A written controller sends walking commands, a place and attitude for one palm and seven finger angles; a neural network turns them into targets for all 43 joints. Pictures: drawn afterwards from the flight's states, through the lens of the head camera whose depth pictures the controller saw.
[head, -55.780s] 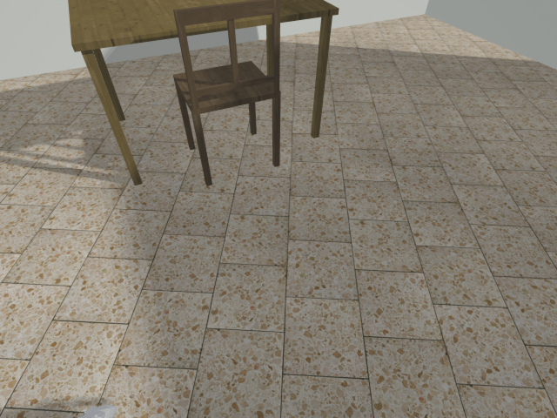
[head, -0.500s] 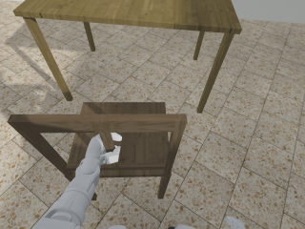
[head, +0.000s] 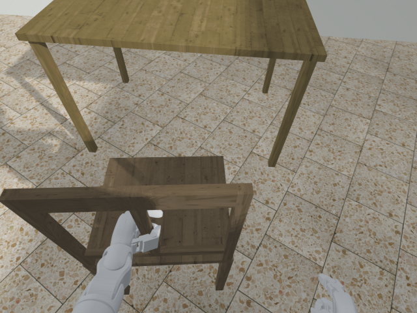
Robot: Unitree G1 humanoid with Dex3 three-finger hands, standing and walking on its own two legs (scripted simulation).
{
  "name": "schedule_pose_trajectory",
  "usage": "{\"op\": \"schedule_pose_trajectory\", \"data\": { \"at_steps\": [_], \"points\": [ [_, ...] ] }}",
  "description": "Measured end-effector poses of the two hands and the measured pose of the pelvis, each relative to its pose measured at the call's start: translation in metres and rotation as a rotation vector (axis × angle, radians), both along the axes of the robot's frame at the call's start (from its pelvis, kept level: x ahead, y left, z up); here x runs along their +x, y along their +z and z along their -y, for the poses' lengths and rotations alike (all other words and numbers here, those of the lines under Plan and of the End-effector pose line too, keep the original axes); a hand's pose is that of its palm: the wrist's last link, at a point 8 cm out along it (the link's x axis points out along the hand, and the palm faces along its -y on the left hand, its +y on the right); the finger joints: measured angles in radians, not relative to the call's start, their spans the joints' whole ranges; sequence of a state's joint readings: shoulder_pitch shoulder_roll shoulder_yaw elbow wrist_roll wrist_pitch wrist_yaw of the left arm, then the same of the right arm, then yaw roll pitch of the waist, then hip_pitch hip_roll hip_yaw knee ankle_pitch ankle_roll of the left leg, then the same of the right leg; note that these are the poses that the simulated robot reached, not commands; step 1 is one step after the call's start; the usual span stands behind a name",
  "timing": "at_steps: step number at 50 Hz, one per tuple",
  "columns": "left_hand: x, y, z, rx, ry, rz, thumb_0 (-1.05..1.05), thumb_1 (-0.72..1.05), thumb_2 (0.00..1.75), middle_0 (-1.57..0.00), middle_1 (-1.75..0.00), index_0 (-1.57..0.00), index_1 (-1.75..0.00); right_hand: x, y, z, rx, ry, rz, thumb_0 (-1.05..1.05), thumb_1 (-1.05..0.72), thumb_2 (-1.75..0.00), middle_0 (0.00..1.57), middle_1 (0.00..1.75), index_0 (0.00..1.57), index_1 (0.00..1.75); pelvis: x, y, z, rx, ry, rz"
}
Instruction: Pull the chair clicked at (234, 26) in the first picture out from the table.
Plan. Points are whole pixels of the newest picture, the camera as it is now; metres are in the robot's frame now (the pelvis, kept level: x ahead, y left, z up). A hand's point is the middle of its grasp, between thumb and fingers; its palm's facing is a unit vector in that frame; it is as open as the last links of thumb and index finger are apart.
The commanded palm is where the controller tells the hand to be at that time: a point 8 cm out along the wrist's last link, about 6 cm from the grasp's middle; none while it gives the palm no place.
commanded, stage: stop walking, hand still on the chair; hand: left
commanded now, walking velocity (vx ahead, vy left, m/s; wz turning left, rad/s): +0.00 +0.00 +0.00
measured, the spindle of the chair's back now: (147, 231) +0.30 +0.15 -0.10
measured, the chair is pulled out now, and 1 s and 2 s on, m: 0.57 0.57 0.57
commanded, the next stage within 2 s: open the thumb and straighten the fingers in 0.36 s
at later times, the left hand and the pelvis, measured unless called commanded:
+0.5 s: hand (150, 238) +0.27 +0.14 -0.07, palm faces -0.02 -0.99 -0.14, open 5.7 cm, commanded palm +0.25 +0.20 -0.05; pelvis +0.01 +0.01 +0.00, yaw +0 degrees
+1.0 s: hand (144, 233) +0.28 +0.15 -0.07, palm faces -0.03 -0.99 -0.12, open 14.9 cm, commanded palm +0.27 +0.21 -0.04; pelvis +0.01 +0.01 -0.03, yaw +2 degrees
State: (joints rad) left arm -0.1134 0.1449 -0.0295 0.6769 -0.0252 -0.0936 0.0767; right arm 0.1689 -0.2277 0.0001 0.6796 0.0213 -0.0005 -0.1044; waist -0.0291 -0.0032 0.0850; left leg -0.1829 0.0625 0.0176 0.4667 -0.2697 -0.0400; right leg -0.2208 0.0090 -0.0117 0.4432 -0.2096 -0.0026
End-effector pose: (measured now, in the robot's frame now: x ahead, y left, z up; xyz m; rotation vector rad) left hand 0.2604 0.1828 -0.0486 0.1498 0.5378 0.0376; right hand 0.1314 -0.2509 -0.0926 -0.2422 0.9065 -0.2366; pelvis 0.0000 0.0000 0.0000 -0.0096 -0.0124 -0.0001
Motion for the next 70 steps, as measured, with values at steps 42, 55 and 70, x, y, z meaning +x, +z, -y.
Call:
{"op": "schedule_pose_trajectory", "data": {
  "at_steps": [42,55,70],
  "points": [
    [0.004,0.0,-0.032,-0.008,-0.002,0.001,0.02,-0.25,0.35,-0.4,-1.24,-0.44,-1.28,0.007,-0.023,-0.014,0.062,0.047,0.039,0.01,-0.91,-0.9,0.2,0.29,0.2,0.3,0.008,-0.021,-0.017,0.005,0.032,-0.151],
    [0.01,-0.001,-0.031,-0.006,-0.002,-0.003,0.0,-0.52,0.21,-0.16,-0.46,-0.16,-0.47,0.034,-0.029,-0.024,0.077,0.093,0.102,0.01,-0.91,-0.9,0.21,0.29,0.2,0.3,0.017,-0.032,-0.01,0.004,0.046,-0.177],
    [-0.019,-0.003,-0.036,-0.006,0.013,-0.024,-0.01,-0.54,0.2,-0.02,-0.03,-0.02,-0.03,0.041,-0.026,-0.013,0.036,0.099,0.138,0.01,-0.91,-0.9,0.2,0.29,0.2,0.3,0.019,-0.037,-0.006,0.0,0.056,-0.185]
  ]
}}
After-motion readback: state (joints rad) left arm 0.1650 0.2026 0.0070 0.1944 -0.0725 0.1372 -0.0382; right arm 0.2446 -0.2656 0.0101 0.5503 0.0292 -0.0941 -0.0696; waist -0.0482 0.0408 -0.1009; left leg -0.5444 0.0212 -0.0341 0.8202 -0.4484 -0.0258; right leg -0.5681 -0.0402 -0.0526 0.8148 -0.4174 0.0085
